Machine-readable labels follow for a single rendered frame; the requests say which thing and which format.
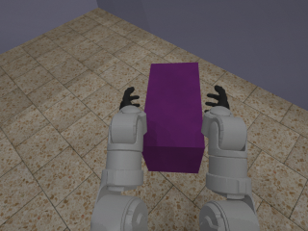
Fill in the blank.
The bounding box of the left robot hand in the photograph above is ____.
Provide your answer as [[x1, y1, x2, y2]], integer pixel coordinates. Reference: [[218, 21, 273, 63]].
[[119, 87, 140, 109]]

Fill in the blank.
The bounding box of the robot left upper arm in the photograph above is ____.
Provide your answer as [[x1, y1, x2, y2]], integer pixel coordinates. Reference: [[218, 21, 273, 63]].
[[90, 193, 148, 231]]

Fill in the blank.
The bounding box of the left robot forearm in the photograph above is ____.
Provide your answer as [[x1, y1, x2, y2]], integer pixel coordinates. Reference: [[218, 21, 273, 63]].
[[90, 105, 147, 224]]

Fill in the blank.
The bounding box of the robot right upper arm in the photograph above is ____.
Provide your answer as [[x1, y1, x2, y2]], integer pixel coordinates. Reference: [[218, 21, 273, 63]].
[[199, 200, 260, 231]]

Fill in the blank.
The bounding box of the right robot forearm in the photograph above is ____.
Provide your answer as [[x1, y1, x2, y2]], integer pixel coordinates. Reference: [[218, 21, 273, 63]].
[[201, 106, 260, 226]]

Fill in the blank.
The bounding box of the right robot hand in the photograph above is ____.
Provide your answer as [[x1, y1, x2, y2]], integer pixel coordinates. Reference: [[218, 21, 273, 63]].
[[204, 85, 230, 113]]

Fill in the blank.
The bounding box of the carton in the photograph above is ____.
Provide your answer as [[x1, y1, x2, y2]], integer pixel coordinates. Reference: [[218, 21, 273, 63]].
[[141, 62, 205, 174]]

